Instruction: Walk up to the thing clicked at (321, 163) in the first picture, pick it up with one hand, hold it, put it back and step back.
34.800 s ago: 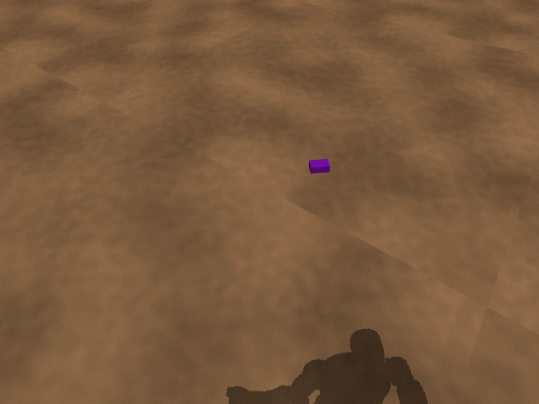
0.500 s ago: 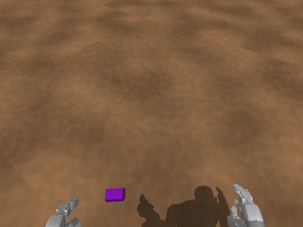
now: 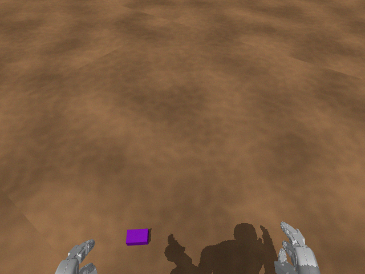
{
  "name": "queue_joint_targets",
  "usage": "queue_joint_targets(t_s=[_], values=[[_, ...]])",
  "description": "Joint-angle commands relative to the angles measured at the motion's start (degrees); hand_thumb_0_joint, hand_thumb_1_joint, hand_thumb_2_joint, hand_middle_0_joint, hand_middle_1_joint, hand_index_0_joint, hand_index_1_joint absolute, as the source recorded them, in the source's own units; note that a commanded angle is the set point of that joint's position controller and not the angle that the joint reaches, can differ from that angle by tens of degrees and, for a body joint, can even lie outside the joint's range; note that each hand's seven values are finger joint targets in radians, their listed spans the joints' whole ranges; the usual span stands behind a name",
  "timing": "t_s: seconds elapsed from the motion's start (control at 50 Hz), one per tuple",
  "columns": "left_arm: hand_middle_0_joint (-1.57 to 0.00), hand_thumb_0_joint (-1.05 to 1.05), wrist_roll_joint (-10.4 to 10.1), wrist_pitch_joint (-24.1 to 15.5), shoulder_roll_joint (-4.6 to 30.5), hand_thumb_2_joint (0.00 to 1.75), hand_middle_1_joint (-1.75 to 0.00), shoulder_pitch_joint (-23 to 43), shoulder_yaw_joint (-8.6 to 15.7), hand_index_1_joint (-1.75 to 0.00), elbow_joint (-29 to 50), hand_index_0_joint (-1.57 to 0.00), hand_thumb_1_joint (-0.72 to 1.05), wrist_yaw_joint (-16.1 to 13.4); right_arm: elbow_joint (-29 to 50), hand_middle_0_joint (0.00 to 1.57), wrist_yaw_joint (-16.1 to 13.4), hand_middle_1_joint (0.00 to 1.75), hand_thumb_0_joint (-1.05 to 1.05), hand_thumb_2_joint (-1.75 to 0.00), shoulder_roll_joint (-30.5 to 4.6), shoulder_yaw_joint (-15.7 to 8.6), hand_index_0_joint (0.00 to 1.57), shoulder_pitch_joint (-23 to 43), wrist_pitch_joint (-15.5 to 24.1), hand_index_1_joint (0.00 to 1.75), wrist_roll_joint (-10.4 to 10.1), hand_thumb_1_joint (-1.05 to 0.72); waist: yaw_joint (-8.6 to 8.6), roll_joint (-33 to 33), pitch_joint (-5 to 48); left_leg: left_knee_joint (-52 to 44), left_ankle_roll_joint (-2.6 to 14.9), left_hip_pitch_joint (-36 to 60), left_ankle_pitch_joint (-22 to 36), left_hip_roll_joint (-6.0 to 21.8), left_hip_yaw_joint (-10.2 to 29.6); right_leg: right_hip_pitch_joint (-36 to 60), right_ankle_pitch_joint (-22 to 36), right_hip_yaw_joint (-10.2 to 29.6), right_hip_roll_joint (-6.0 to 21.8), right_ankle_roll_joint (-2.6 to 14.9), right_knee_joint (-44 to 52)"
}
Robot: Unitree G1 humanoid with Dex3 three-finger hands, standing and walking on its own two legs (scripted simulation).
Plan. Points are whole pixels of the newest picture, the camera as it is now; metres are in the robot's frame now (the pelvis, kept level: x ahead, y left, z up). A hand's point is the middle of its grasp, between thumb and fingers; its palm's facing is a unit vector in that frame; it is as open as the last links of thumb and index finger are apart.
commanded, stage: home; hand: left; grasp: from above
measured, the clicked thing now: (137, 237) +0.46 +0.22 -0.69
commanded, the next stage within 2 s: stand in 0.20 s
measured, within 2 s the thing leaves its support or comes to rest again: neither
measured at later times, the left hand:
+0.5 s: hand out of the picture +0.13 +0.22 -0.10, palm faces +0.03 -0.94 -0.34, open 7.4 cm
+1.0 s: hand out of the picture +0.01 +0.24 -0.10, palm faces +0.06 -0.94 -0.33, open 7.4 cm
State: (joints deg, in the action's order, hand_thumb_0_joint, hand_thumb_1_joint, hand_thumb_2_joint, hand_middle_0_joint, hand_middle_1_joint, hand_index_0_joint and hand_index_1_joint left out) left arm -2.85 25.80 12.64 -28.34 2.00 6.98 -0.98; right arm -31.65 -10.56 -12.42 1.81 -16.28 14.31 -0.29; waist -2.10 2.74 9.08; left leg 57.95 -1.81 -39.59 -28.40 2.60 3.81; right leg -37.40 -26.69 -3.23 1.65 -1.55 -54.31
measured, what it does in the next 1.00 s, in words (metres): rises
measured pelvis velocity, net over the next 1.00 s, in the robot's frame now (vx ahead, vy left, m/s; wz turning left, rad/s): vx -0.01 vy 0.00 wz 0.03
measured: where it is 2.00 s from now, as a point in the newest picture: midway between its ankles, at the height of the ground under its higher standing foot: outside the picture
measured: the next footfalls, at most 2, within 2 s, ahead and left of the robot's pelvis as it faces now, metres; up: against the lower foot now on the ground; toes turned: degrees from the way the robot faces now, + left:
none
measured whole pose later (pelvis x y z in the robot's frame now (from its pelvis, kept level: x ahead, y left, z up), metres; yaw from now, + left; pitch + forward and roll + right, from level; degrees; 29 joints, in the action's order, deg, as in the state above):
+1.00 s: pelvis -0.01 +0.00 +0.06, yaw +2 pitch -4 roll +0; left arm 2.2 0.7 16.2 -11.5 2.3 -63.6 -1.5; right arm -61.5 -0.9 -16.2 -1.3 -10.2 -0.3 1.5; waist 1.5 1.0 -3.8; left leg 26.6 -1.1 -9.7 -13.0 0.5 2.8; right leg -8.3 -12.8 -3.5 3.6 -2.1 -25.4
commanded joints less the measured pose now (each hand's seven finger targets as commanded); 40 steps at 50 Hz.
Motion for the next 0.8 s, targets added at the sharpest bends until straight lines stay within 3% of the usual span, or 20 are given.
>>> queue_joint_targets(t_s=[0.0, 0.02, 0.14, 0.16, 0.2, 0.22, 0.24, 0.26, 0.28, 0.3, 0.32, 0.34, 0.36, 0.4, 0.48, 0.52, 0.56, 0.66, 0.78], values=[[-0.20, 0.00, 0.35, -2.94, 6.78, 0.90, -0.30, 1.52, 4.04, -0.30, 11.93, -0.20, 0.90, -0.72, 8.59, 0.20, -1.06, 0.30, 0.00, -0.90, -6.89, -3.44, 0.20, 3.14, 3.20, 0.30, 0.17, -0.90, -0.23, -0.71, 4.52, -9.28, 2.15, 5.14, 12.39, -2.28, -1.96, 3.80, 10.69, -1.10, -2.44, 1.13, 8.89], [-0.20, 0.00, 0.19, -2.69, 5.80, 0.90, -0.30, 0.85, 2.95, -0.30, 10.59, -0.20, 0.90, -0.57, 8.60, 0.20, -1.00, 0.30, 0.00, -0.90, -6.67, -3.15, 0.20, 3.36, 3.15, 0.30, 0.12, -0.90, -0.28, -0.59, 3.52, -9.29, 2.18, 4.52, 11.92, -2.30, -1.99, 3.08, 10.31, -1.10, -2.43, 1.11, 8.97], [-0.20, 0.00, 0.28, -2.63, 7.37, 0.90, -0.30, 1.39, 4.14, -0.30, 13.43, -0.20, 0.90, -0.80, 9.14, 0.20, -0.90, 0.30, 0.00, -0.90, -6.85, -3.40, 0.20, 3.49, 2.83, 0.30, 0.08, -0.90, 0.27, 0.24, 5.26, -9.06, 2.06, 4.98, 13.55, -2.30, -2.01, 3.87, 11.72, -1.11, -2.45, 1.27, 8.35], [-0.20, 0.00, 0.39, -2.36, 5.72, 0.90, -0.30, 0.00, 2.75, -0.30, 10.42, -0.20, 0.90, -0.62, 9.13, 0.20, -0.88, 0.30, 0.00, -0.90, -6.70, -3.26, 0.20, 3.34, 2.66, 0.30, 0.08, -0.90, -0.33, -0.05, 4.48, -8.95, 2.14, 4.66, 12.73, -2.39, -2.06, 3.23, 11.15, -1.07, -2.37, 1.20, 8.73], [-0.20, 0.00, 0.12, -2.68, 6.85, 0.90, -0.30, 0.91, 3.94, -0.30, 12.85, -0.20, 0.90, -0.79, 9.42, 0.20, -0.88, 0.30, 0.00, -0.90, -7.01, -3.48, 0.20, 3.46, 2.76, 0.30, 0.01, -0.90, 0.08, -0.54, 5.79, -9.09, 2.18, 5.02, 12.59, -2.29, -1.94, 3.98, 10.92, -1.12, -2.44, 1.28, 8.49], [-0.20, 0.00, 0.25, -2.39, 5.39, 0.90, -0.30, -0.43, 2.78, -0.30, 10.30, -0.20, 0.90, -0.63, 9.31, 0.20, -0.88, 0.30, 0.00, -0.90, -6.91, -3.44, 0.20, 3.32, 2.68, 0.30, -0.01, -0.90, -0.48, -0.12, 5.01, -8.99, 2.13, 5.11, 12.91, -2.30, -2.14, 3.35, 11.22, -0.98, -2.43, 1.26, 8.47], [-0.20, 0.00, 0.17, -2.78, 7.31, 0.90, -0.30, 2.52, 3.84, -0.30, 14.39, -0.20, 0.90, -0.83, 9.48, 0.20, -0.87, 0.30, 0.00, -0.90, -6.94, -3.45, 0.20, 3.45, 2.62, 0.30, -0.02, -0.90, -0.12, 0.64, 5.33, -8.98, 2.09, 4.89, 12.45, -2.27, -2.11, 3.18, 10.74, -1.03, -2.40, 1.29, 8.54], [-0.20, 0.00, 0.15, -2.47, 5.91, 0.90, -0.30, 0.57, 2.93, -0.30, 11.48, -0.20, 0.90, -0.63, 9.31, 0.20, -0.87, 0.30, 0.00, -0.90, -6.84, -3.29, 0.20, 3.60, 2.70, 0.30, 0.05, -0.90, -0.34, -0.49, 3.98, -9.08, 2.19, 3.98, 11.27, -2.35, -1.87, 2.91, 9.77, -1.25, -2.41, 1.13, 8.77], [-0.20, 0.00, 6.79, -14.73, 10.99, 0.90, -0.30, 17.62, 3.37, -0.30, -8.63, -0.20, 0.90, -2.91, -4.37, 0.20, 2.54, 0.30, 0.00, -0.90, -14.19, -5.66, 0.20, 6.68, -3.82, 0.30, 6.92, -0.90, 3.69, -4.07, -8.07, -13.29, 4.58, 6.22, 22.63, -0.44, 0.48, 13.82, 9.64, 1.83, 1.87, 3.26, 10.38], [-0.20, 0.00, 7.03, -18.45, 12.06, 0.90, -0.30, 11.58, 4.44, -0.30, -18.44, -0.20, 0.90, -2.60, -5.60, 0.20, 4.44, 0.30, 0.00, -0.90, -14.45, -6.29, 0.20, 7.17, -6.23, 0.30, 6.98, -0.90, 4.22, -6.54, -3.15, -12.66, 5.52, 9.77, 23.35, -0.86, -1.61, 15.18, 10.55, 5.96, 2.80, 5.16, 12.45], [-0.20, 0.00, 6.96, -20.20, 12.83, 0.90, -0.30, 10.57, 4.08, -0.30, -20.76, -0.20, 0.90, -2.24, -3.50, 0.20, 5.44, 0.30, 0.00, -0.90, -14.84, -6.60, 0.20, 6.97, -7.56, 0.30, 7.30, -0.90, 3.25, -6.04, -3.16, -12.80, 5.60, 11.58, 21.36, -1.17, -0.31, 12.18, 10.39, 7.19, 2.46, 6.27, 13.70], [-0.20, 0.00, 7.07, -21.71, 13.77, 0.90, -0.30, 11.67, 3.47, -0.30, -23.57, -0.20, 0.90, -2.03, -4.24, 0.20, 6.64, 0.30, 0.00, -0.90, -14.58, -6.43, 0.20, 7.03, -8.10, 0.30, 6.37, -0.90, 3.40, -4.00, -1.65, -13.92, 5.59, 13.18, 20.71, -1.12, 0.38, 15.54, 12.46, 7.14, 2.95, 5.82, 12.42], [-0.20, 0.00, 7.11, -22.54, 13.31, 0.90, -0.30, 13.09, 3.30, -0.30, -25.97, -0.20, 0.90, -1.79, -6.39, 0.20, 7.74, 0.30, 0.00, -0.90, -13.41, -6.39, 0.20, 6.45, -8.41, 0.30, 4.73, -0.90, 3.30, -3.60, -0.14, -14.26, 5.36, 15.02, 20.19, -1.52, -0.61, 17.32, 15.23, 8.00, 4.03, 5.65, 12.70], [-0.20, 0.00, 6.17, -22.89, 12.94, 0.90, -0.30, 15.42, 3.57, -0.30, -30.74, -0.20, 0.90, -1.32, -8.07, 0.20, 9.00, 0.30, 0.00, -0.90, -12.72, -6.30, 0.20, 6.57, -9.11, 0.30, 3.41, -0.90, 3.56, -5.82, -1.62, -15.71, 4.98, 16.46, 15.94, -1.88, -1.13, 16.18, 11.95, 7.55, 4.48, 4.80, 15.44], [-0.20, 0.00, 5.68, -24.31, 11.51, 0.90, -0.30, 17.75, 3.29, -0.30, -40.34, -0.20, 0.90, -1.39, -12.00, 0.20, 9.63, 0.30, 0.00, -0.90, -13.39, -6.88, 0.20, 8.16, -10.22, 0.30, 3.68, -0.90, 4.18, 0.11, -4.32, -23.46, 5.50, 17.75, 14.82, 0.98, 3.42, 17.61, 10.03, 3.77, 2.46, 2.54, 15.62], [-0.20, 0.00, 5.99, -25.14, 11.76, 0.90, -0.30, 17.23, 3.42, -0.30, -45.03, -0.20, 0.90, -1.37, -13.59, 0.20, 9.67, 0.30, 0.00, -0.90, -13.25, -6.93, 0.20, 9.03, -10.86, 0.30, 3.62, -0.90, 4.41, -0.28, -5.80, -25.31, 5.42, 17.23, 12.28, 1.04, 3.87, 19.80, 9.42, 3.73, 2.73, 2.53, 18.74], [-0.20, 0.00, 5.94, -26.04, 12.60, 0.90, -0.30, 18.30, 3.55, -0.30, -48.33, -0.20, 0.90, -1.28, -15.38, 0.20, 9.41, 0.30, 0.00, -0.90, -13.11, -6.84, 0.20, 7.74, -11.39, 0.30, 3.31, -0.90, 3.46, -2.97, -5.93, -24.36, 4.75, 19.92, 17.33, 0.25, 2.10, 21.04, 13.47, 4.99, 3.89, 3.00, 21.16], [-0.20, 0.00, 5.21, -26.76, 13.65, 0.90, -0.30, 18.32, 3.26, -0.30, -55.62, -0.20, 0.90, -1.46, -19.67, 0.20, 8.96, 0.30, 0.00, -0.90, -13.35, -6.61, 0.20, 6.28, -12.46, 0.30, 2.80, -0.90, 2.65, -2.86, -7.42, -28.12, 4.38, 24.16, 18.30, 0.67, 2.18, 23.68, 15.07, 5.66, 5.00, 3.02, 27.01], [-0.20, 0.00, 4.92, -26.46, 14.06, 0.90, -0.30, 17.68, 2.76, -0.30, -62.34, -0.20, 0.90, -1.65, -23.29, 0.20, 8.64, 0.30, 0.00, -0.90, -14.38, -6.07, 0.20, 7.44, -13.01, 0.30, 2.22, -0.90, 3.40, -1.39, -9.68, -34.86, 3.87, 26.10, 18.57, 2.14, 3.70, 28.35, 16.24, 4.00, 4.44, 2.07, 30.76]])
